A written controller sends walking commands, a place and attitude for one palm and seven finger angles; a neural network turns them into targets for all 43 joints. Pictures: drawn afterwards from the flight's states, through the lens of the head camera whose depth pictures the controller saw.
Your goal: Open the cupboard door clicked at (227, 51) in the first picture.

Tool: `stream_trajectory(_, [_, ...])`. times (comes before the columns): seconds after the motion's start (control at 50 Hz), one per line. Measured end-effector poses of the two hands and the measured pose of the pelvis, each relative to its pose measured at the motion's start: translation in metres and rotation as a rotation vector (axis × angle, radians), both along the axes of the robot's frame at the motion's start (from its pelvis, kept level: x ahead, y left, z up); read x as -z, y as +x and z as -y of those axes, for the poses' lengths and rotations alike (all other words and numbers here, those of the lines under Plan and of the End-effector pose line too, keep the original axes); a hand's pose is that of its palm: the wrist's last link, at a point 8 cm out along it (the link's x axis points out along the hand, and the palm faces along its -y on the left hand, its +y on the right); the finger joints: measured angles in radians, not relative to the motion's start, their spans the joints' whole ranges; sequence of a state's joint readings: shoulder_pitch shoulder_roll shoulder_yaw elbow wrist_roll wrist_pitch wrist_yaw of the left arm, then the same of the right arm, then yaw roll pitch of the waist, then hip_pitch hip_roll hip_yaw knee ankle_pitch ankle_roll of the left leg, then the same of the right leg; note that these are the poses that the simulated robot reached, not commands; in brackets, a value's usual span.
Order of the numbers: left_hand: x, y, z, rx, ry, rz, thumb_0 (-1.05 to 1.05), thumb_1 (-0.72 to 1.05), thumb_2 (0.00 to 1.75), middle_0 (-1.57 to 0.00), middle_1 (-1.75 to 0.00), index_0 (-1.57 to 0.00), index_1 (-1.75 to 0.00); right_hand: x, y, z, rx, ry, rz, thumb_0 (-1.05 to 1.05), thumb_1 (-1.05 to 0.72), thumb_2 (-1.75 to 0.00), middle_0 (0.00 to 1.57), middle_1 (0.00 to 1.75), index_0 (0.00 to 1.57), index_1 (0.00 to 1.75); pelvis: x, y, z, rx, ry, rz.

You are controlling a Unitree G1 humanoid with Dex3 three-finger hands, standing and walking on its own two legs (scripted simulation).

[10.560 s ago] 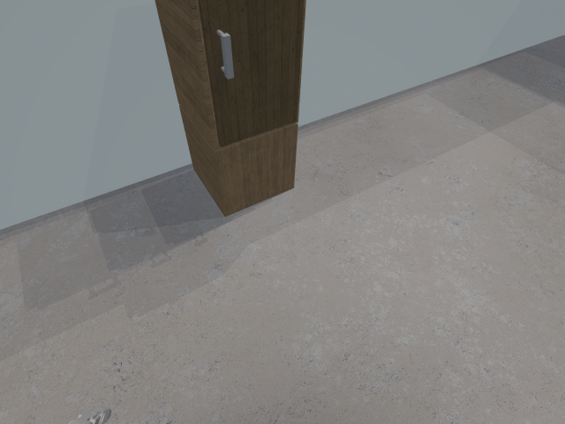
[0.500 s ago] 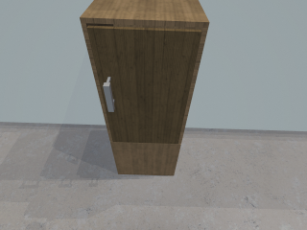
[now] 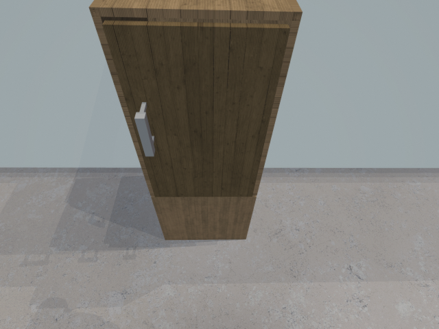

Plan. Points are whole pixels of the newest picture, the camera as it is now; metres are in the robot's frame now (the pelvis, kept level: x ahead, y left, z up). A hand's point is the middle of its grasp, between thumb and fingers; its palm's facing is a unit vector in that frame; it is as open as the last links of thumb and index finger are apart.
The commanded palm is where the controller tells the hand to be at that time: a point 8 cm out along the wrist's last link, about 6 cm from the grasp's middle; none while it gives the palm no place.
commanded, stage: come to a stop and stand still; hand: left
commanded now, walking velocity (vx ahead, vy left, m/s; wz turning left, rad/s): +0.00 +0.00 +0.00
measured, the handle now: (147, 129) +0.54 +0.21 +0.01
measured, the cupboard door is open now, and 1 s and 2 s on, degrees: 0 0 0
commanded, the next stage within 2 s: look again from close up in 0.64 s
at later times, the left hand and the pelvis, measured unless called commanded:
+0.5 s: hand out of the picture -0.07 +0.17 -0.16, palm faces +0.04 -0.98 -0.19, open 7.3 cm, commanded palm none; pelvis -0.05 +0.01 +0.01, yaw +0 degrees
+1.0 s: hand out of the picture -0.04 +0.17 -0.17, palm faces +0.06 -0.98 -0.21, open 7.4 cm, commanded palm none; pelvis -0.05 -0.01 +0.00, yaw +1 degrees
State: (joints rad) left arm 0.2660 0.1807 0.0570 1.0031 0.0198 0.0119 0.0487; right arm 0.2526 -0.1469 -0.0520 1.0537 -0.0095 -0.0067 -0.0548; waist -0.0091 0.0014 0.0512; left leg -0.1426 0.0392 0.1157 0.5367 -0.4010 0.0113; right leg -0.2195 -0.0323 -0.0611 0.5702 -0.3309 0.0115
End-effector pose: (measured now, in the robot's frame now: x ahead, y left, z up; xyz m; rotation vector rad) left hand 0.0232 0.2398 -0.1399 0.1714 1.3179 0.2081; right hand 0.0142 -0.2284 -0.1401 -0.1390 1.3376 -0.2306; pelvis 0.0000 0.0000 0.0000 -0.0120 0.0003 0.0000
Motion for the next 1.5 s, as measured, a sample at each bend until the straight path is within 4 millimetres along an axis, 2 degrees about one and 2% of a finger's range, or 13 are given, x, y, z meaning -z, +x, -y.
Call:
stream_trajectory(0.12, [-0.005,0.01,-0.007,0.033,0.013,0.075,0.01,0.91,0.9,-0.2,-0.3,-0.19,-0.3,0.002,-0.013,-0.004,-0.005,0.019,0.007,0.0,-0.91,-0.9,0.2,0.29,0.2,0.3,0.0,-0.017,-0.003,-0.005,0.006,0.017])
stream_trajectory(0.24, [-0.009,-0.003,0.004,0.042,-0.03,0.09,0.01,0.91,0.9,-0.2,-0.3,-0.19,-0.3,-0.005,-0.034,-0.01,-0.028,0.03,0.009,0.0,-0.92,-0.9,0.2,0.29,0.2,0.3,-0.008,-0.033,-0.007,0.0,0.01,0.04])
stream_trajectory(0.34, [-0.008,-0.033,0.005,0.024,-0.035,0.054,0.0,0.94,0.9,-0.2,-0.3,-0.2,-0.3,-0.008,-0.058,-0.015,-0.033,0.045,-0.02,0.0,-0.92,-0.9,0.2,0.29,0.2,0.3,-0.011,-0.044,-0.007,-0.001,0.013,0.04])
stream_trajectory(0.56, [-0.006,-0.124,0.024,-0.029,-0.078,-0.161,0.01,0.91,0.9,-0.2,-0.3,-0.19,-0.3,-0.006,-0.104,-0.023,-0.013,0.078,-0.129,0.0,-0.91,-0.9,0.2,0.29,0.2,0.3,-0.013,-0.054,-0.005,-0.004,0.015,0.026])
stream_trajectory(0.64, [-0.006,-0.144,0.037,-0.045,-0.102,-0.211,0.01,0.91,0.9,-0.2,-0.3,-0.19,-0.3,-0.006,-0.111,-0.026,-0.008,0.084,-0.149,0.0,-0.91,-0.9,0.2,0.29,0.2,0.3,-0.013,-0.055,-0.004,-0.003,0.015,0.022])
stream_trajectory(0.7, [-0.005,-0.149,0.045,-0.052,-0.117,-0.226,0.01,0.91,0.9,-0.2,-0.3,-0.19,-0.3,-0.006,-0.112,-0.027,-0.005,0.088,-0.153,0.0,-0.91,-0.9,0.2,0.29,0.2,0.3,-0.012,-0.054,-0.003,-0.003,0.015,0.02])
stream_trajectory(0.76, [-0.004,-0.148,0.051,-0.04,-0.131,-0.22,0.01,0.91,0.9,-0.2,-0.3,-0.19,-0.3,-0.005,-0.109,-0.028,-0.01,0.095,-0.147,0.0,-0.91,-0.9,0.2,0.29,0.2,0.3,-0.011,-0.055,-0.001,-0.006,0.018,0.018])
stream_trajectory(0.82, [0.001,-0.135,0.047,-0.022,-0.122,-0.174,0.01,0.9,0.9,-0.2,-0.3,-0.2,-0.3,-0.004,-0.096,-0.021,-0.033,0.081,-0.092,0.0,-0.91,-0.9,0.21,0.29,0.2,0.3,-0.007,-0.057,0.001,-0.023,0.019,0.007])
stream_trajectory(0.92, [0.003,-0.1,0.031,-0.014,-0.07,-0.053,0.01,0.9,0.9,-0.2,-0.3,-0.2,-0.3,-0.002,-0.06,0.0,-0.05,0.032,0.025,0.0,-0.91,-0.9,0.21,0.3,0.2,0.3,-0.002,-0.054,0.004,-0.028,0.011,0.009])
stream_trajectory(1.04, [-0.006,-0.053,0.011,0.014,-0.012,0.094,0.01,0.9,0.9,-0.2,-0.3,-0.2,-0.3,-0.01,-0.019,0.02,-0.082,-0.009,0.152,0.0,-0.91,-0.9,0.2,0.29,0.2,0.3,-0.002,-0.052,0.007,-0.023,0.011,0.029])
stream_trajectory(1.16, [-0.019,-0.025,-0.003,0.043,0.025,0.179,0.01,0.9,0.9,-0.2,-0.3,-0.19,-0.3,-0.021,0.001,0.032,-0.113,-0.033,0.207,0.0,-0.91,-0.9,0.2,0.29,0.2,0.3,-0.005,-0.055,0.009,-0.022,0.012,0.042])
stream_trajectory(1.3, [-0.024,-0.025,-0.009,0.055,0.034,0.169,0.01,0.9,0.9,-0.2,-0.3,-0.2,-0.3,-0.022,-0.008,0.036,-0.128,-0.033,0.167,0.0,-0.91,-0.9,0.2,0.29,0.2,0.3,-0.009,-0.059,0.009,-0.024,0.012,0.044])
stream_trajectory(1.5, [-0.011,-0.069,0.003,0.025,-0.011,0.02,0.01,0.9,0.9,-0.2,-0.3,-0.19,-0.3,-0.012,-0.056,0.021,-0.095,0.006,0.005,0.0,-0.91,-0.9,0.2,0.29,0.2,0.3,-0.011,-0.058,0.005,-0.022,0.011,0.037])
